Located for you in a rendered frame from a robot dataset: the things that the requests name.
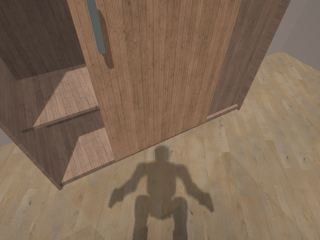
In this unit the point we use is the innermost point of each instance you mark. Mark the wardrobe door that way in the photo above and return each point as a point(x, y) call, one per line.
point(251, 26)
point(161, 67)

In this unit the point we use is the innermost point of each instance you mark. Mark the handle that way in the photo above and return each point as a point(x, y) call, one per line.
point(92, 8)

